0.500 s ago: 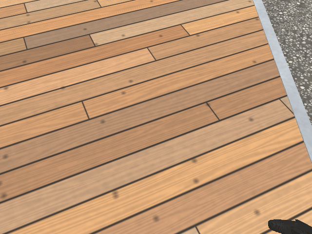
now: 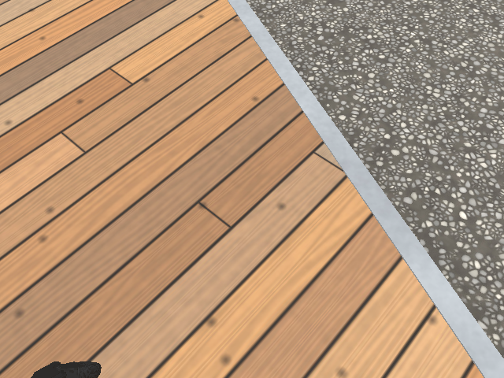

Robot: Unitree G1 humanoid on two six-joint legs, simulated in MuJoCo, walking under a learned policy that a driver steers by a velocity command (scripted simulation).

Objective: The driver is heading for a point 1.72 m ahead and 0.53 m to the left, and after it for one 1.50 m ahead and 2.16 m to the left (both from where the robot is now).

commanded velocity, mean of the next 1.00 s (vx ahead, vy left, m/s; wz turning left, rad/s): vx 0.08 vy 0.00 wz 0.09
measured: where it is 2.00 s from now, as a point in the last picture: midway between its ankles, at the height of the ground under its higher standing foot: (170, 336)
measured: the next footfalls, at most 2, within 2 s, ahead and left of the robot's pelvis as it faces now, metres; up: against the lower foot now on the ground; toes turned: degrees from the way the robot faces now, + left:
left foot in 0.42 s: +0.23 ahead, +0.14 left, +0.00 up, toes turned -8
left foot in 1.04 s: +0.17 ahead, +0.18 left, +0.00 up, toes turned +14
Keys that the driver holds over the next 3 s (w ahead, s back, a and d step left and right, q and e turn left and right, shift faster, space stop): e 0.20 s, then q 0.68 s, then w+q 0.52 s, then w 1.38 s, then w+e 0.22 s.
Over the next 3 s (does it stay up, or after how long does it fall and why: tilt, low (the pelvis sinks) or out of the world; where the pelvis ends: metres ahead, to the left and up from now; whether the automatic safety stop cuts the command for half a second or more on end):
stays up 1.01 0.55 0.01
